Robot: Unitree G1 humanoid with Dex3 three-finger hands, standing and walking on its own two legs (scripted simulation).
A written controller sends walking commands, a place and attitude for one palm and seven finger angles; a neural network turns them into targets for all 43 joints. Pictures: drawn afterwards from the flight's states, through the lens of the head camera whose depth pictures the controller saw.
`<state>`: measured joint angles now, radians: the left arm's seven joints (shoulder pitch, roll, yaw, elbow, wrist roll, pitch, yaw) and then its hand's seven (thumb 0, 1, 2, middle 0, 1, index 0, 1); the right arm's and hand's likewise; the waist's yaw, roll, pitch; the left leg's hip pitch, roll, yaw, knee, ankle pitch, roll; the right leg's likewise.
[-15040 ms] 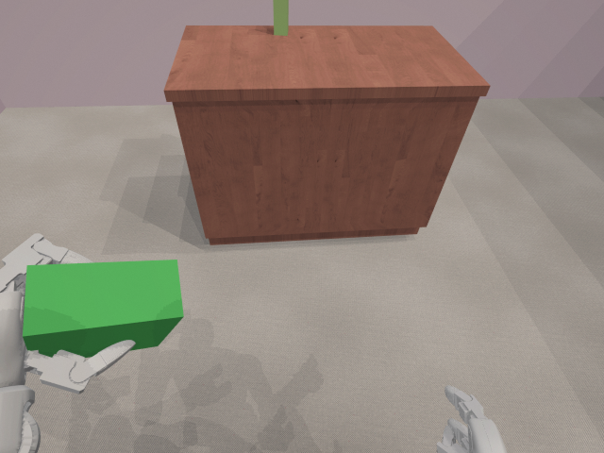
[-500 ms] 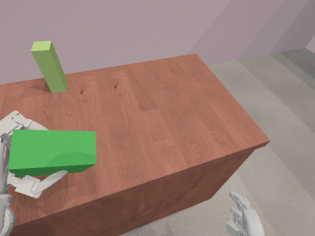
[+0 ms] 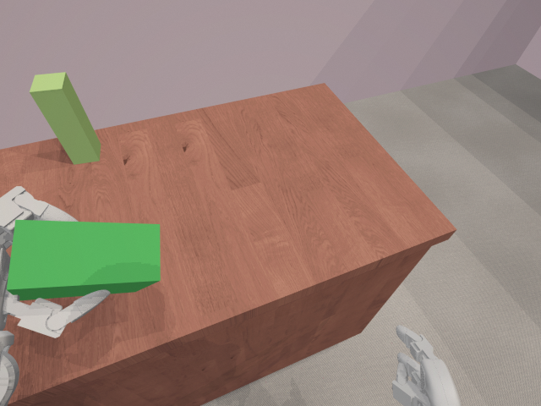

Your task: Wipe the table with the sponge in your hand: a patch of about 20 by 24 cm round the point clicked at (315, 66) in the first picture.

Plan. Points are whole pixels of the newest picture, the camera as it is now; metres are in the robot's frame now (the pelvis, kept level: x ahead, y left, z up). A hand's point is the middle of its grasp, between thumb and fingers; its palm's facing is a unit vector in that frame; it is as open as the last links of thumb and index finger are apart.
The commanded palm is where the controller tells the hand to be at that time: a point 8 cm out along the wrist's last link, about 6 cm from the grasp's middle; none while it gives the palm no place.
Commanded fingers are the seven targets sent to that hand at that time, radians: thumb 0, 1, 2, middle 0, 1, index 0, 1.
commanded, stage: come to a stop and stand still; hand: left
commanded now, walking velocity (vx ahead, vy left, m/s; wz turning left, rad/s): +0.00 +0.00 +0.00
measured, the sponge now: (108, 262) +0.24 +0.21 +0.14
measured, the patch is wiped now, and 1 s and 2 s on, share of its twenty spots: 0.00 0.00 0.00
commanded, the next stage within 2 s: look again from close up in 0.56 s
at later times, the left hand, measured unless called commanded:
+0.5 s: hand (45, 273) +0.22 +0.26 +0.15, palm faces +0.38 -0.85 -0.36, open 10.2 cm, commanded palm +0.16 +0.29 +0.18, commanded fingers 0.00 0.10 1.30 -1.20 -1.60 -1.20 -1.60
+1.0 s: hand (35, 282) +0.21 +0.26 +0.15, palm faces +0.38 -0.84 -0.38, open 10.2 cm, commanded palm +0.15 +0.30 +0.18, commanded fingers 0.00 0.10 1.30 -1.20 -1.60 -1.20 -1.60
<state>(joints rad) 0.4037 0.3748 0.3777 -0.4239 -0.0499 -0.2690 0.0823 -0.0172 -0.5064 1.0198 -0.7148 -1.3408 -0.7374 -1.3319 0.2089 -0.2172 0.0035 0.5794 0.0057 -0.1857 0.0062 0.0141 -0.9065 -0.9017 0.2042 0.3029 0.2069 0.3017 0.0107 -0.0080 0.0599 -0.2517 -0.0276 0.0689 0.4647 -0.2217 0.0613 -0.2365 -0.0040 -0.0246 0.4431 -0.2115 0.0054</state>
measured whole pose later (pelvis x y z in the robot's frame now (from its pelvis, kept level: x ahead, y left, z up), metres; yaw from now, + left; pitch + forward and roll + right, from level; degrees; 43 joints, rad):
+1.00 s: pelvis +0.00 +0.01 +0.00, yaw +2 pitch +0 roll -2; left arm 0.44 0.37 0.35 -0.46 -0.03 -0.23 0.10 -0.01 -0.51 1.02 -0.72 -1.33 -0.74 -1.32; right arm 0.21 -0.20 0.02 0.59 0.00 -0.14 -0.03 0.01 -0.91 -0.90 0.21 0.30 0.21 0.30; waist 0.02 -0.03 0.06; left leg -0.24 -0.04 0.04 0.44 -0.20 0.07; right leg -0.19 -0.01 -0.06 0.37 -0.17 0.02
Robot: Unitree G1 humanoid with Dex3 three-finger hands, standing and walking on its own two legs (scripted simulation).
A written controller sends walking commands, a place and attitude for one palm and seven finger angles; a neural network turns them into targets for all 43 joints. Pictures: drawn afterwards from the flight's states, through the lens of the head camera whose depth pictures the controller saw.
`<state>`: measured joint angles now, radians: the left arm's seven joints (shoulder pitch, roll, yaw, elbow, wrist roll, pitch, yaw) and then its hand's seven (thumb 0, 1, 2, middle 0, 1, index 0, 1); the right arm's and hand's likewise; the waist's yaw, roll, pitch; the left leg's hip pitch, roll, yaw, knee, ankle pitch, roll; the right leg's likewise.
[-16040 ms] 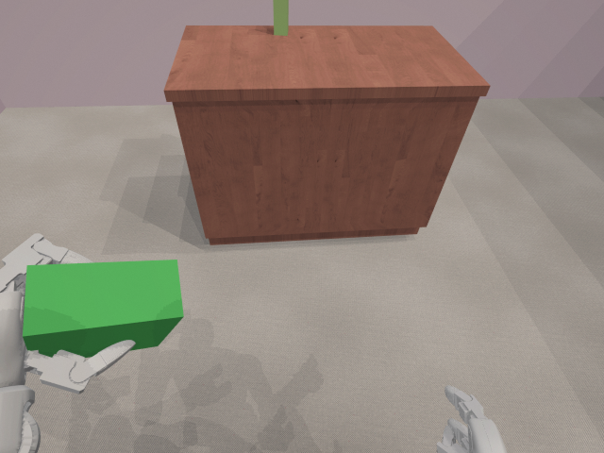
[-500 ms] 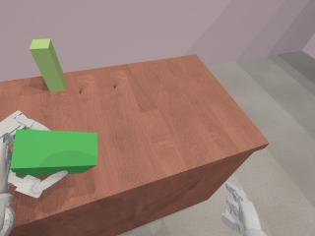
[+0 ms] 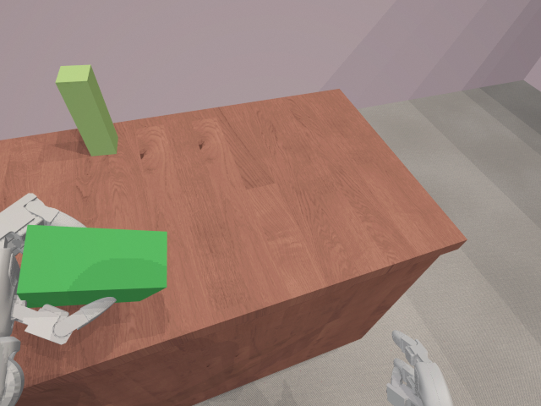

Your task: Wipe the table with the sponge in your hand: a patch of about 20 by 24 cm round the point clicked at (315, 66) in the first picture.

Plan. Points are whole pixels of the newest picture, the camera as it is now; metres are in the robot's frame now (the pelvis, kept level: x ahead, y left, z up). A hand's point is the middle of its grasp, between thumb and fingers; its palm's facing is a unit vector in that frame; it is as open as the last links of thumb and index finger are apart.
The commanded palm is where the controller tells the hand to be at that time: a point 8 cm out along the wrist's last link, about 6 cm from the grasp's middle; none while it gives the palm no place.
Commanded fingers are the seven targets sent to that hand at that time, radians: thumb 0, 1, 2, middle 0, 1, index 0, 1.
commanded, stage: shuffle to correct the standing spot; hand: left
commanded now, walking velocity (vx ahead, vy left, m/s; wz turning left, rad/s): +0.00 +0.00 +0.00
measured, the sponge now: (115, 270) +0.23 +0.21 +0.13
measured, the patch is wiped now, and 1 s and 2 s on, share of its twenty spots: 0.00 0.00 0.00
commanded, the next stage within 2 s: come to a stop and stand still in 0.64 s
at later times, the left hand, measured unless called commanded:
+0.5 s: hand (109, 263) +0.23 +0.20 +0.16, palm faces +0.32 -0.86 -0.40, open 10.2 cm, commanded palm +0.16 +0.24 +0.17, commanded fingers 0.00 0.10 1.30 -1.20 -1.60 -1.20 -1.60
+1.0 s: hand (152, 269) +0.23 +0.16 +0.15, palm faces +0.33 -0.85 -0.41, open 10.2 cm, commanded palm +0.17 +0.20 +0.17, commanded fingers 0.00 0.10 1.30 -1.20 -1.60 -1.20 -1.60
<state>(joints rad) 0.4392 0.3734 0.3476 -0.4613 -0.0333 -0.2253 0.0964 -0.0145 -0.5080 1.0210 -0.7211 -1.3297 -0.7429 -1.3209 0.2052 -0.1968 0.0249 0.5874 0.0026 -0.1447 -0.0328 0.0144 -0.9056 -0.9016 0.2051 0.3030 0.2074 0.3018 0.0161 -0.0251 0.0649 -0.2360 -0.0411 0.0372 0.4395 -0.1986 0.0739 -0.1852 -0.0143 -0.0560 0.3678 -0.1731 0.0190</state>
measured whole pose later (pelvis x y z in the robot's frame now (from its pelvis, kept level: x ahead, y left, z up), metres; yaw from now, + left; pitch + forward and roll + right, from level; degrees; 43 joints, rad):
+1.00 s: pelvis +0.01 -0.08 +0.00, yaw +0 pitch +0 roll -1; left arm 0.51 0.38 0.34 -0.49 -0.08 -0.15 0.12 -0.01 -0.51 1.02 -0.72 -1.33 -0.74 -1.32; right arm 0.20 -0.25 -0.01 0.60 0.02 -0.09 -0.05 0.01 -0.91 -0.90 0.20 0.30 0.20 0.30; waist -0.01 0.02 0.04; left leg -0.26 0.06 -0.01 0.49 -0.24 -0.01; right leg -0.20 0.09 -0.09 0.40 -0.21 -0.09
